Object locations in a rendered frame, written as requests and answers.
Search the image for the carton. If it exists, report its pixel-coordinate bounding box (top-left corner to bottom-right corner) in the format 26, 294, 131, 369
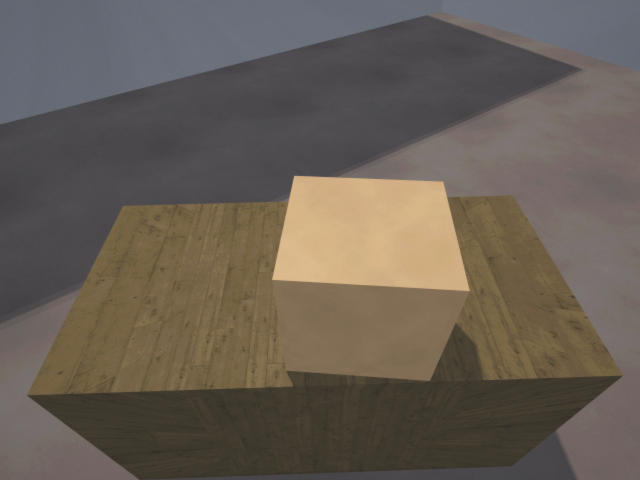
272, 176, 470, 381

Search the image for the pedestal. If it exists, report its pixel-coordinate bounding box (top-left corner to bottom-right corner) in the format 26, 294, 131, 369
27, 195, 623, 480

